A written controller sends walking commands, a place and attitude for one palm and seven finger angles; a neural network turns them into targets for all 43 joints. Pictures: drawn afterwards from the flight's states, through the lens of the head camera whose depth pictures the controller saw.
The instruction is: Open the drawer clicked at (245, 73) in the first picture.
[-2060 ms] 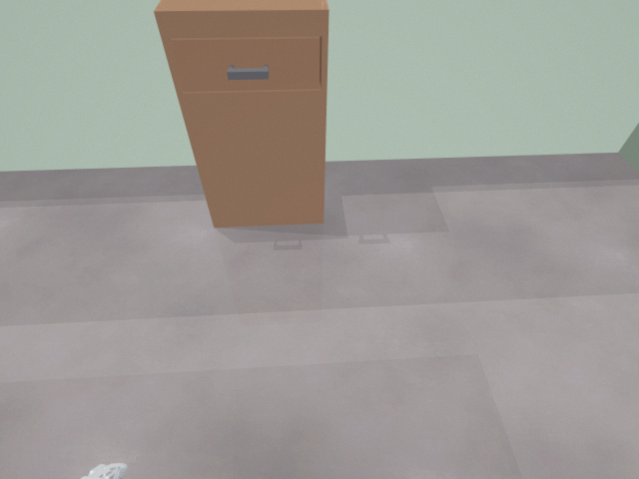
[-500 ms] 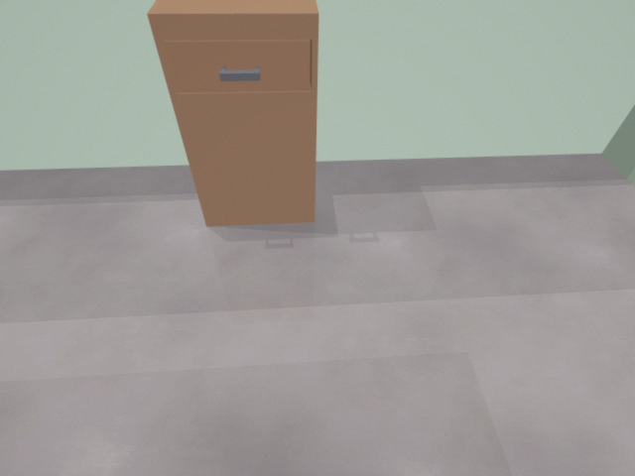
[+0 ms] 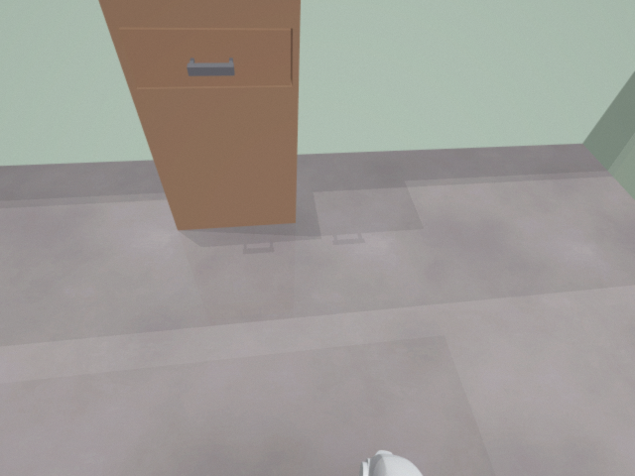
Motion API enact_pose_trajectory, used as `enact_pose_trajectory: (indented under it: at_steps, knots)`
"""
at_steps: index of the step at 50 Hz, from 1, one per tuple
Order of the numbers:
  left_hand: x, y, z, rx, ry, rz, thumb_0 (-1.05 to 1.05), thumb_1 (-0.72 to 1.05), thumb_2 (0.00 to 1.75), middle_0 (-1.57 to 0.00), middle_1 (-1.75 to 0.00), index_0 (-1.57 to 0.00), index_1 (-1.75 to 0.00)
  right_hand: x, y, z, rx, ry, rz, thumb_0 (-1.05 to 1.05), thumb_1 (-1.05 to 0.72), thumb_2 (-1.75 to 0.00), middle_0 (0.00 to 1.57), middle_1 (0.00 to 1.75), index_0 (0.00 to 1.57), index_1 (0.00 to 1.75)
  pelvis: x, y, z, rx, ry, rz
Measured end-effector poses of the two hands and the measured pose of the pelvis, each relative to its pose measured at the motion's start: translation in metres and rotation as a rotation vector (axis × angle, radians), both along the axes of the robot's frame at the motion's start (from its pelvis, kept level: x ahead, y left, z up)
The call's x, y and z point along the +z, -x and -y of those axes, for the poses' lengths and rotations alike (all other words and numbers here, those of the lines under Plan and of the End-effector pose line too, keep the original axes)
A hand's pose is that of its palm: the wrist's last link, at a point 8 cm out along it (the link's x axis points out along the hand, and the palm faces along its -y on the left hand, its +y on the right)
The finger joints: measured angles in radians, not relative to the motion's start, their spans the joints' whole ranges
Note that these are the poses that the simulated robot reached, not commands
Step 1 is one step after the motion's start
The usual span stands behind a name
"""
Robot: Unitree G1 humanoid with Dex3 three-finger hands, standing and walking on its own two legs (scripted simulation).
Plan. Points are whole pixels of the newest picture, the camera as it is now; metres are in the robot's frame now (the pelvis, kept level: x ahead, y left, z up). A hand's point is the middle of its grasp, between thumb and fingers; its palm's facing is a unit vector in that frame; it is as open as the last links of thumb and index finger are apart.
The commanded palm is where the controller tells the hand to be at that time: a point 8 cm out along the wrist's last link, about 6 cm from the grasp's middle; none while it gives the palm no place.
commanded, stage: walk to a spot facing it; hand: left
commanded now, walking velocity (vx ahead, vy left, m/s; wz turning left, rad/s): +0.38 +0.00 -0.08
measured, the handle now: (211, 65) +1.10 +0.32 -0.06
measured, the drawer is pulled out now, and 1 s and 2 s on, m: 0.00 0.00 0.00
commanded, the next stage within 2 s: take the last steps up to it in 0.42 s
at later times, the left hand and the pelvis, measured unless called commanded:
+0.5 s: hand (214, 421) +0.23 +0.16 -0.18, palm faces +0.09 -0.98 -0.17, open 7.2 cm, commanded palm none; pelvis +0.22 -0.02 +0.00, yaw +3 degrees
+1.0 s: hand (210, 307) +0.42 +0.20 -0.17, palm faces +0.12 -0.97 -0.19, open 7.3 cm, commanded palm none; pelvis +0.39 +0.02 +0.00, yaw +6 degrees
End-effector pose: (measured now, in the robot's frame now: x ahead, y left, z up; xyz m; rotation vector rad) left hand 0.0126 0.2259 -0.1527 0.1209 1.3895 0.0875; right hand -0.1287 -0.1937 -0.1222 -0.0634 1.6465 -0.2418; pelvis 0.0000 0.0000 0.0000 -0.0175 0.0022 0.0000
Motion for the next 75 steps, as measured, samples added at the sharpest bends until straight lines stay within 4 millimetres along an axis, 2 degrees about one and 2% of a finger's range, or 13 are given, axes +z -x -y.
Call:
enact_pose_trajectory:
  at_steps: [6, 11, 17, 22, 27, 31, 38, 49, 55, 59, 67, 72, 75]
  knots:
    - [0.002, -0.131, 0.008, -0.079, -0.04, 0.157, 0.01, 0.93, 0.9, -0.2, -0.3, -0.2, -0.3, -0.001, -0.003, -0.005, -0.079, -0.043, -0.146, 0.0, -0.9, -0.9, 0.2, 0.3, 0.2, 0.3, -0.012, -0.054, 0.015, -0.019, -0.002, 0.008]
    - [-0.001, -0.208, 0.024, -0.066, -0.067, 0.317, 0.0, 0.92, 0.9, -0.19, -0.3, -0.2, -0.3, -0.025, -0.062, 0.022, -0.073, -0.052, -0.142, 0.0, -0.9, -0.9, 0.2, 0.3, 0.2, 0.3, -0.028, -0.103, 0.034, 0.0, -0.01, 0.035]
    - [0.007, -0.214, 0.033, -0.009, -0.064, 0.244, -0.01, 0.93, 0.9, -0.2, -0.3, -0.2, -0.3, -0.032, -0.227, 0.062, 0.022, 0.014, 0.179, 0.0, -0.91, -0.9, 0.2, 0.3, 0.2, 0.3, -0.011, -0.149, 0.037, 0.018, 0.006, 0.033]
    - [0.007, -0.209, 0.021, 0.041, -0.061, 0.161, -0.01, 0.95, 0.9, -0.2, -0.3, -0.2, -0.3, -0.014, -0.356, 0.07, 0.11, 0.048, 0.406, 0.0, -0.92, -0.9, 0.2, 0.3, 0.19, 0.3, -0.003, -0.19, 0.031, 0.039, 0.019, 0.024]
    - [-0.005, -0.2, 0.011, 0.124, -0.026, 0.072, -0.01, 0.93, 0.9, -0.2, -0.3, -0.2, -0.3, -0.001, -0.453, 0.056, 0.228, 0.064, 0.498, 0.0, -0.92, -0.9, 0.19, 0.3, 0.19, 0.3, -0.006, -0.234, 0.013, 0.069, 0.036, 0.026]
    - [-0.022, -0.194, 0.0, 0.179, 0.002, -0.036, 0.0, 0.92, 0.9, -0.2, -0.3, -0.2, -0.3, -0.004, -0.51, 0.032, 0.298, 0.078, 0.536, 0.0, -0.92, -0.9, 0.19, 0.3, 0.19, 0.3, -0.017, -0.269, -0.008, 0.081, 0.03, 0.029]
    - [-0.006, -0.239, -0.017, 0.168, 0.007, -0.07, 0.0, 0.91, 0.9, -0.2, -0.3, -0.2, -0.3, -0.001, -0.52, 0.008, 0.241, 0.075, 0.465, -0.01, -0.94, -0.9, 0.2, 0.3, 0.2, 0.3, -0.002, -0.311, -0.025, 0.082, 0.004, 0.02]
    - [0.014, -0.378, -0.027, 0.124, -0.052, 0.085, 0.01, 0.93, 0.9, -0.2, -0.3, -0.2, -0.3, -0.016, -0.487, 0.008, 0.151, 0.004, 0.201, -0.01, -0.92, -0.9, 0.2, 0.3, 0.2, 0.3, 0.004, -0.382, -0.02, 0.106, -0.022, 0.016]
    - [0.013, -0.457, -0.015, 0.093, -0.096, 0.2, 0.0, 0.92, 0.9, -0.19, -0.3, -0.2, -0.3, -0.038, -0.493, 0.016, 0.112, -0.055, 0.094, 0.0, -0.91, -0.9, 0.2, 0.3, 0.2, 0.3, -0.012, -0.428, 0.0, 0.118, -0.031, 0.027]
    - [0.016, -0.471, -0.003, 0.142, -0.088, 0.225, 0.0, 0.91, 0.9, -0.2, -0.3, -0.2, -0.3, -0.038, -0.537, 0.024, 0.154, -0.063, 0.099, 0.0, -0.91, -0.9, 0.2, 0.3, 0.2, 0.3, -0.009, -0.453, 0.004, 0.139, -0.011, 0.033]
    - [0.011, -0.449, -0.003, 0.211, -0.05, 0.049, -0.01, 0.93, 0.9, -0.2, -0.3, -0.2, -0.3, -0.017, -0.682, 0.023, 0.245, -0.003, 0.332, 0.01, -0.92, -0.9, 0.2, 0.3, 0.2, 0.3, 0.002, -0.502, -0.01, 0.156, -0.003, 0.016]
    - [-0.009, -0.438, -0.012, 0.266, 0.01, -0.067, 0.0, 0.92, 0.9, -0.2, -0.3, -0.2, -0.3, -0.012, -0.757, 0.005, 0.324, 0.045, 0.431, 0.01, -0.93, -0.9, 0.2, 0.3, 0.19, 0.3, -0.01, -0.536, -0.037, 0.156, 0.021, 0.024]
    - [-0.015, -0.445, -0.022, 0.259, 0.023, -0.128, 0.0, 0.91, 0.9, -0.2, -0.3, -0.2, -0.3, -0.012, -0.782, -0.01, 0.333, 0.061, 0.465, 0.0, -0.92, -0.9, 0.2, 0.3, 0.19, 0.3, -0.014, -0.553, -0.049, 0.142, 0.003, 0.025]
